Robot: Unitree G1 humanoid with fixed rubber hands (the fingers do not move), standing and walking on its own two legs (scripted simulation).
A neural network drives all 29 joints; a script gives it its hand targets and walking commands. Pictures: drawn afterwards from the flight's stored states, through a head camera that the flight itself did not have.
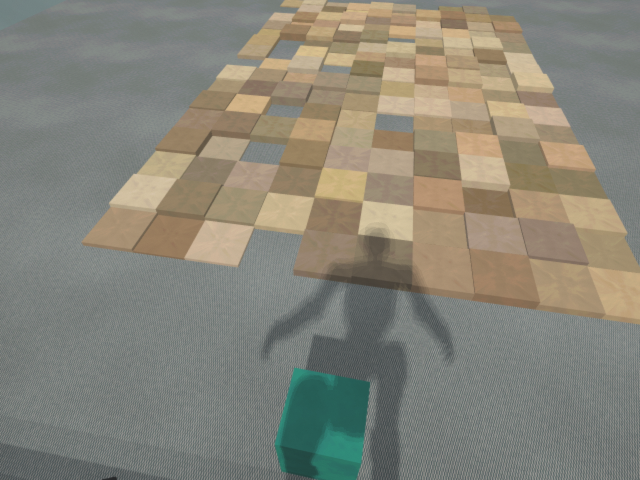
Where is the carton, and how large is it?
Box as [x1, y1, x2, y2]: [275, 368, 369, 479]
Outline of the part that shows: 294,368 275,441 275,447 281,470 317,479 355,479 361,460 369,382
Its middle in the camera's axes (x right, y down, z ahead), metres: +0.01 +0.51 +1.07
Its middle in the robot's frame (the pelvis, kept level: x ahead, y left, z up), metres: +0.42 +0.01 -0.66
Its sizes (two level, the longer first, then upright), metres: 0.210 0.200 0.250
